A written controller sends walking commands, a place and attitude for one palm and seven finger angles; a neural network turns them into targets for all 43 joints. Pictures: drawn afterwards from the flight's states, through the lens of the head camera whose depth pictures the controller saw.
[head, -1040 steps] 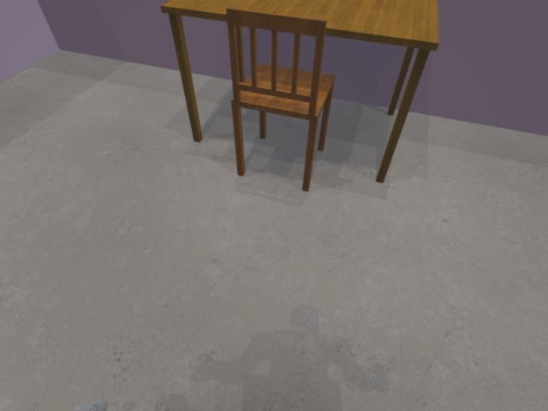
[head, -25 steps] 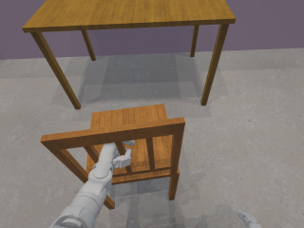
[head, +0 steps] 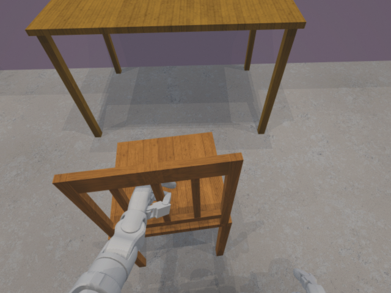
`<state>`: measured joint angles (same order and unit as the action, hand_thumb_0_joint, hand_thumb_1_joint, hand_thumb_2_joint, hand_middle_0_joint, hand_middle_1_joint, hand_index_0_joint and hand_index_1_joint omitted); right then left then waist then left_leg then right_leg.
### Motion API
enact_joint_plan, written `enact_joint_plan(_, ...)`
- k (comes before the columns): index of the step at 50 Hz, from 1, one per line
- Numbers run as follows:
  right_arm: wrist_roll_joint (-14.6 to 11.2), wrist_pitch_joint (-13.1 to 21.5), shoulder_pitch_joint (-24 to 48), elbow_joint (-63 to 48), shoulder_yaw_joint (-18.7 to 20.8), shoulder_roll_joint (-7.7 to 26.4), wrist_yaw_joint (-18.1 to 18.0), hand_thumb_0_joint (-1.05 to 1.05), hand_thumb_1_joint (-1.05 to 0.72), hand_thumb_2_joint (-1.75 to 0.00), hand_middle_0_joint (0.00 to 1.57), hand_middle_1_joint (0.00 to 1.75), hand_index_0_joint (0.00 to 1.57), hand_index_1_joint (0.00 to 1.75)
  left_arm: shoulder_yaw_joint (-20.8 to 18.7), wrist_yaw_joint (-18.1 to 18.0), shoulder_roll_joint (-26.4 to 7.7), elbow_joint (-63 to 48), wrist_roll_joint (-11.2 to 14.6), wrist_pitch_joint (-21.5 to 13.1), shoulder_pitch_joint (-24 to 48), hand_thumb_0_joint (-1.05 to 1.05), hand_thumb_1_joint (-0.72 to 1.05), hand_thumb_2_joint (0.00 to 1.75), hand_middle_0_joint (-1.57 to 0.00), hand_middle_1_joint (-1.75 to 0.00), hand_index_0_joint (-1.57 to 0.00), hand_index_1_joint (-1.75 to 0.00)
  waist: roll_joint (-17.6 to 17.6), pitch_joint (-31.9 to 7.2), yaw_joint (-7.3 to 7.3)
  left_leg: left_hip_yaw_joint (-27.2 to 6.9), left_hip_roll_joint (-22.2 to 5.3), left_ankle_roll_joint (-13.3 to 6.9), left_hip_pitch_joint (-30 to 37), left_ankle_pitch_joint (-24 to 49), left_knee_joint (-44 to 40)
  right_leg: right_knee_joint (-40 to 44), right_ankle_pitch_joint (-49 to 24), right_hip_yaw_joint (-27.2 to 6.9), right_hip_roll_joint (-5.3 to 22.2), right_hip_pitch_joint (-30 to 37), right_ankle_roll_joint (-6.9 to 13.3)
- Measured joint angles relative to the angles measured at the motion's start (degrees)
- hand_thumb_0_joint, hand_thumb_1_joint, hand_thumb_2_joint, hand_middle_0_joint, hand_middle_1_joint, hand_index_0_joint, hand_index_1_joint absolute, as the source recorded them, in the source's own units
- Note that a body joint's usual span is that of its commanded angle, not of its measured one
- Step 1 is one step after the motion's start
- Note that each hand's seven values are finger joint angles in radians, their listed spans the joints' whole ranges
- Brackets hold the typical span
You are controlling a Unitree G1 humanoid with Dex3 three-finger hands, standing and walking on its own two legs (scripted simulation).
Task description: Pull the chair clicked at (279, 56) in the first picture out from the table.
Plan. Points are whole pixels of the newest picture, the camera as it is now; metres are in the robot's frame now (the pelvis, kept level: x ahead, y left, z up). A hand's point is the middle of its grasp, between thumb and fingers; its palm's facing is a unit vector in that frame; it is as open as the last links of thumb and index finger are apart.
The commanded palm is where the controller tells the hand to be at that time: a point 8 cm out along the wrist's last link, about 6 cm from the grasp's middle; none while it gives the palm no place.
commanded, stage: open the thumb and straighten the fingers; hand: left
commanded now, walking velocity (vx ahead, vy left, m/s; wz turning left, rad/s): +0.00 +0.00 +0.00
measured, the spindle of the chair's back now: (162, 202) +0.34 +0.10 -0.10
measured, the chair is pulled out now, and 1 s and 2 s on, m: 0.59 0.59 0.59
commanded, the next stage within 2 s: draw the fingers out of the gap in 0.72 s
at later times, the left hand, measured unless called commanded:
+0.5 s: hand (160, 202) +0.32 +0.10 -0.05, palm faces -0.13 -0.98 -0.14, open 14.6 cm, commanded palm +0.30 +0.15 -0.03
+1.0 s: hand (158, 210) +0.30 +0.10 -0.06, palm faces -0.12 -0.98 -0.13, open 17.5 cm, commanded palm +0.27 +0.15 -0.03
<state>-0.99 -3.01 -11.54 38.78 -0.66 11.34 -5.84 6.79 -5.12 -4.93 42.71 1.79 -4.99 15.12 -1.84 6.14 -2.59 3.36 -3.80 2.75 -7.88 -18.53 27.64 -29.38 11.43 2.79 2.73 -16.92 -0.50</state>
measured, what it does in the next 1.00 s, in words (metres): stands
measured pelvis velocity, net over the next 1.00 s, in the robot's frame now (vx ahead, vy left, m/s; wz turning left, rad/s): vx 0.00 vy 0.01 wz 0.02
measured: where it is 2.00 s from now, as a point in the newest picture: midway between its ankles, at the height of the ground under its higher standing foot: outside the picture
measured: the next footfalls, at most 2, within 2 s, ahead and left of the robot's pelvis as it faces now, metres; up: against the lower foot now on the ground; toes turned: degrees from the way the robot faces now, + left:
none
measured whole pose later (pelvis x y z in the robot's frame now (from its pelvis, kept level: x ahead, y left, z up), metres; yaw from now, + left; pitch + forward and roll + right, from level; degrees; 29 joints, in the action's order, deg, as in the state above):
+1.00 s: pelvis +0.00 +0.01 -0.03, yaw +1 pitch +9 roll +1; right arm -1.9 1.9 -15.9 32.5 0.7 14.8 -2.2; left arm 5.3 -1.9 -6.9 21.1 2.3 6.6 4.3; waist -1.8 -4.7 -4.0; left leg 2.3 -2.6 1.7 -27.5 -25.7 43.8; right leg -44.4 17.9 2.5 4.8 -35.8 -1.4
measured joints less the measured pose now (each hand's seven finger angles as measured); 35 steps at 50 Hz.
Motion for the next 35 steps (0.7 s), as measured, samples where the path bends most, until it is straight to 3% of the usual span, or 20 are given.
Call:
enact_joint_plan(4, -1.44, 0.95, -1.29, 0.41, 0.07, 0.63, 2.49, 0.01, -0.9, -0.89, 0.2, 0.3, 0.2, 0.3, -1.47, 0.57, -0.63, -1.91, 0.89, -0.29, -2.52, 0.02, 0.68, 0.78, -0.22, -1.23, -0.5, -1.45, 0.85, -4.99, -1.97, -0.78, 0.48, -0.23, -5.44, -0.62, 2.33, -2.41, 0.96, 0.55, 0.73, -5.11, -0.12)
enact_joint_plan(7, -1.39, 2.88, -2.49, 0.04, 0.97, 1.48, 3.91, 0.01, -0.9, -0.89, 0.2, 0.3, 0.2, 0.3, -1.66, 1.19, -1.8, -5.19, 0.34, -0.64, -3.97, 0.02, 0.57, 0.73, -0.28, -1.28, -0.5, -1.45, 1.4, -7.02, -2.31, -0.93, 0.46, -0.31, -8.93, -1.71, 5.02, -4.55, 1.72, 0.53, 0.84, -8.36, -0.07)
enact_joint_plan(13, -1.19, 4.07, -3.93, -1.11, 2.4, 3.86, 5.2, 0.01, -0.9, -0.89, 0.2, 0.3, 0.2, 0.29, -1.59, 1.92, -2.2, -8.21, -0.05, 3.03, -3.23, 0.02, 0.12, 0.52, -0.34, -1.3, -0.49, -1.43, 1.13, -8.98, -2.28, -0.73, 0.81, -0.74, -13.87, -3.52, 9.55, -8.23, 2.83, -0.03, 1.33, -13.11, -0.42)
enact_joint_plan(17, -1.12, 4.16, -4.35, -1.77, 2.55, 4.35, 4.83, 0.01, -0.9, -0.89, 0.2, 0.3, 0.2, 0.29, -2.22, 2.17, -2.2, -8.65, 0.52, 5.8, -2.49, 0.01, -0.18, 0.37, -0.36, -1.24, -0.45, -1.31, 0.56, -9.59, -2.16, -0.44, 1.17, -1.08, -15.54, -4.28, 11.35, -9.98, 3.42, -0.51, 1.72, -14.9, -0.75)
enact_joint_plan(24, -1.02, 4.97, -4.76, -2.6, 1.7, 3.18, 4.25, 0.01, -0.9, -0.89, 0.2, 0.3, 0.2, 0.29, -2.12, 2.54, -1.7, -10.3, 1.05, 7.5, -2.66, 0.0, -0.45, 0.24, -0.3, -0.92, -0.32, -0.94, 0.0, -10.14, -1.66, -0.27, 1.55, -1.38, -17.46, -5.23, 13.56, -12.17, 4.26, -0.91, 2.16, -16.9, -1.07)
enact_joint_plan(35, -0.85, 5.33, -4.37, -3.75, 0.34, 2.06, 3.69, 0.01, -0.9, -0.89, 0.2, 0.3, 0.2, 0.29, -2.52, 3.33, -1.47, -12.78, 0.81, 9.15, -3.36, -0.01, -0.54, 0.2, -0.09, -0.24, -0.09, -0.25, -0.11, -10.38, -1.44, -0.59, 1.59, -1.37, -18.84, -6.14, 15.28, -13.91, 5.25, -0.74, 2.31, -18.2, -1.11)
